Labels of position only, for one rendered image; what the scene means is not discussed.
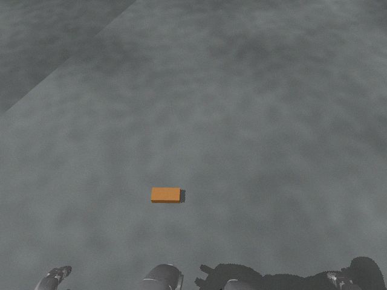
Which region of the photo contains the right robot hand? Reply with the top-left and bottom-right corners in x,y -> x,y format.
327,272 -> 361,290

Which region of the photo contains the small box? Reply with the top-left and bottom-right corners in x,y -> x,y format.
151,187 -> 181,203

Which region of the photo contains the left robot hand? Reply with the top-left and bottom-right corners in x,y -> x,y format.
34,266 -> 72,290

